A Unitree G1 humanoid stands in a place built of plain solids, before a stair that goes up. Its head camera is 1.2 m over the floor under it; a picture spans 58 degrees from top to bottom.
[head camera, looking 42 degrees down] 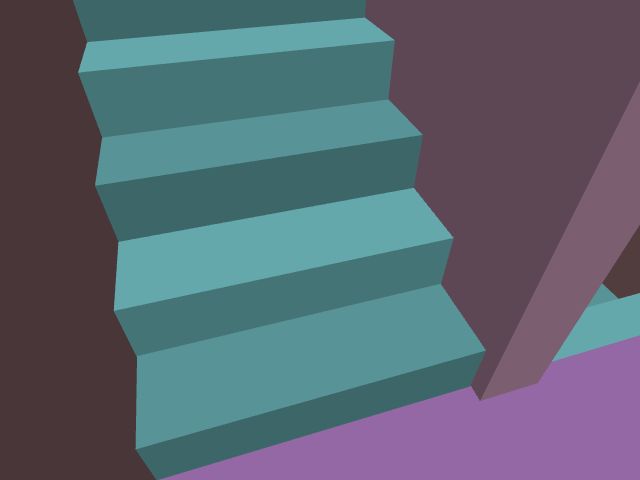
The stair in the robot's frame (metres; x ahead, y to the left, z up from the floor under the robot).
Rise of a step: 0.19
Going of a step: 0.26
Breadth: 0.91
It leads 17 degrees to the left of straight ahead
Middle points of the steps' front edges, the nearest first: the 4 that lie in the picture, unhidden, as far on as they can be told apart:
0.54 -0.02 0.19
0.79 0.06 0.38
1.03 0.13 0.57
1.28 0.20 0.76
